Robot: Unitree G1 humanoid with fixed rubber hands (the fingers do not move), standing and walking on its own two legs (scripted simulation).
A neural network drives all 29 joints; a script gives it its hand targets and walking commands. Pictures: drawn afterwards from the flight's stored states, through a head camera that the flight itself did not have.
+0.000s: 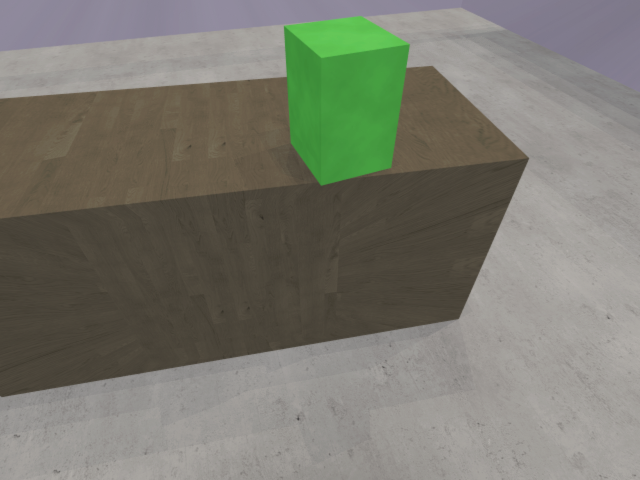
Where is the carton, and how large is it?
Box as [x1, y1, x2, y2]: [284, 16, 409, 185]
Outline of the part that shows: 361,16 284,26 291,143 321,185 388,168 391,164 409,44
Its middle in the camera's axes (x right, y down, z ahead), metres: +0.05 -0.31 +0.87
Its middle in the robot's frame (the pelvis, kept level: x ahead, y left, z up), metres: +0.87 +0.00 +0.09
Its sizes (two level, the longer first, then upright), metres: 0.201 0.182 0.277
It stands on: a pedestal, 0.69 m high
